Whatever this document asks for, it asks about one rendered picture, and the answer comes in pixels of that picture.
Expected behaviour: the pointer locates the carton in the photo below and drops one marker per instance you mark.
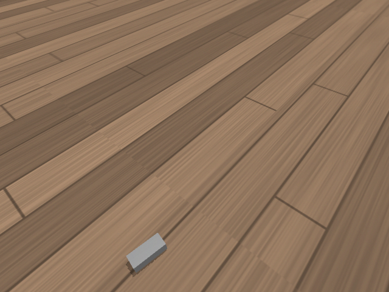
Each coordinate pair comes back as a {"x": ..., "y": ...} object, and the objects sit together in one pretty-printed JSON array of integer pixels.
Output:
[{"x": 146, "y": 252}]

